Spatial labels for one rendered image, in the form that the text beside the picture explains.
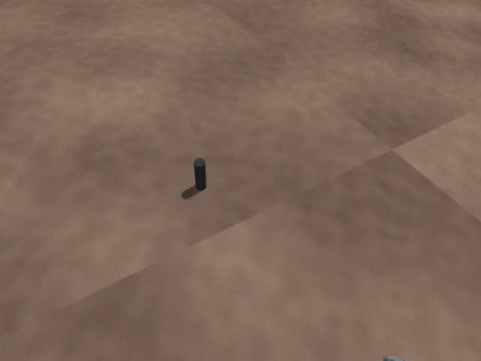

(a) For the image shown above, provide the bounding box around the can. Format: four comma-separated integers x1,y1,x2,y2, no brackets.
194,158,206,191

